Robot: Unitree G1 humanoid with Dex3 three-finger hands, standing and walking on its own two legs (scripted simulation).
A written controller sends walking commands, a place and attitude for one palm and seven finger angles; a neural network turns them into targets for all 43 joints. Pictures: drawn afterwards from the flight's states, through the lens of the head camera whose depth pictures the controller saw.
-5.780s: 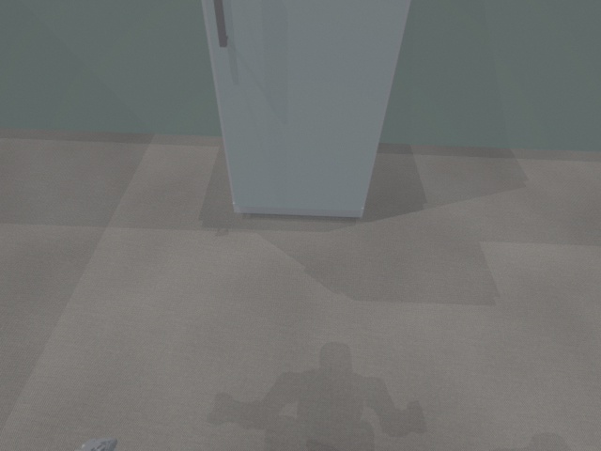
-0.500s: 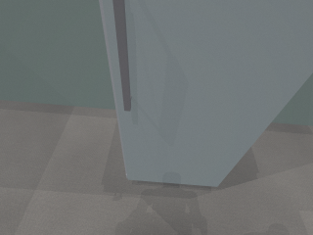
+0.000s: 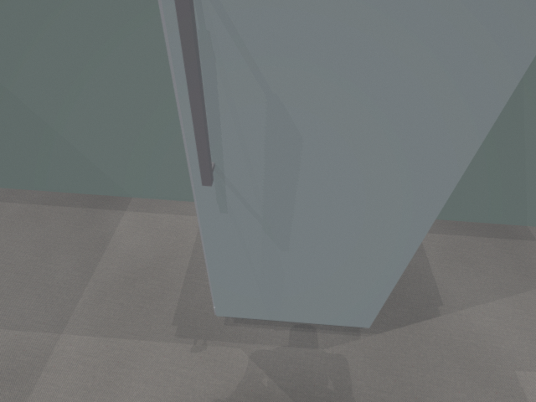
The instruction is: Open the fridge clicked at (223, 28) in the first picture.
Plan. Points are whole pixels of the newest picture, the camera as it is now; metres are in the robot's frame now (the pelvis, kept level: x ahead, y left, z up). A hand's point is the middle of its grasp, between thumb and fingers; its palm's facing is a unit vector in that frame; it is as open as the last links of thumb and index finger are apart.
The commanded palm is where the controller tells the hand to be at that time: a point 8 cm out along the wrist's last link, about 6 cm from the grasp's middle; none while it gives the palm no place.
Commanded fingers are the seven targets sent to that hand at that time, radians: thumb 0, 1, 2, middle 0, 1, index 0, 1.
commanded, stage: come to a stop and stand still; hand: left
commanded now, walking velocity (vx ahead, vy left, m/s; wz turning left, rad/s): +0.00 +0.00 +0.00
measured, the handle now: (199, 92) +0.53 +0.15 +0.22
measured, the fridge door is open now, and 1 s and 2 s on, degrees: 0 0 0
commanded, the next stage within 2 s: look again from close up in 0.52 s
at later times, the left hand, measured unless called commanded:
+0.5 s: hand out of the picture -0.02 +0.19 -0.18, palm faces +0.04 -0.98 -0.17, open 7.3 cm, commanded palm none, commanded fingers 0.00 0.90 0.90 -0.20 -0.30 -0.20 -0.30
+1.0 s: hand out of the picture +0.00 +0.22 -0.17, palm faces +0.01 -0.98 -0.20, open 7.3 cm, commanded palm none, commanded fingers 0.00 0.90 0.90 -0.20 -0.30 -0.20 -0.30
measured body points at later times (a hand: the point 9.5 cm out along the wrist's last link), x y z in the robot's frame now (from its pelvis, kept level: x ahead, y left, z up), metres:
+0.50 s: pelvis +0.00 +0.02 +0.01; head -0.01 +0.04 +0.45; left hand -0.02 +0.24 -0.16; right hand +0.01 -0.20 -0.15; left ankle +0.05 +0.13 -0.73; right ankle +0.00 -0.10 -0.73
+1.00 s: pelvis +0.00 +0.03 +0.01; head +0.01 +0.05 +0.46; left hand +0.00 +0.27 -0.15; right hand +0.02 -0.20 -0.14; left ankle +0.05 +0.13 -0.73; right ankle +0.00 -0.10 -0.73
